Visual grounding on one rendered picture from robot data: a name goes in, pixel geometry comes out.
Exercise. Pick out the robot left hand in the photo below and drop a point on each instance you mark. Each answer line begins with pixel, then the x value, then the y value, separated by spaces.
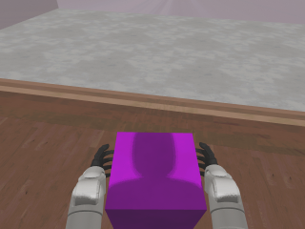
pixel 99 159

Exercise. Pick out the carton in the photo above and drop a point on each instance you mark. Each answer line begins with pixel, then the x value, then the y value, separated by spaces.
pixel 155 182

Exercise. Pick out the robot right hand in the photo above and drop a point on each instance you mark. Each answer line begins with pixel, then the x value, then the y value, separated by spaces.
pixel 208 157

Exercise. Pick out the robot left forearm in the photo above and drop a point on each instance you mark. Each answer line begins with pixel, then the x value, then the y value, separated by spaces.
pixel 87 200

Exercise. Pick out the robot right forearm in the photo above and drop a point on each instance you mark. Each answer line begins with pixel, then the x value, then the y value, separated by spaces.
pixel 226 206

